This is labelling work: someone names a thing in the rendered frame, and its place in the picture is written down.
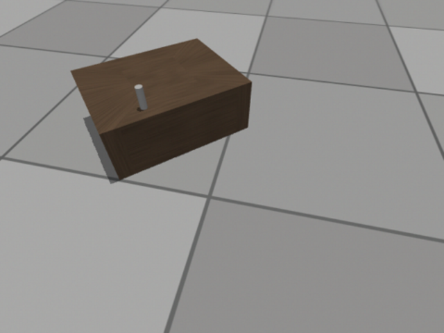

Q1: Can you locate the can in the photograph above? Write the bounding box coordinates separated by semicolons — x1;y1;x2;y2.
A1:
135;85;148;110

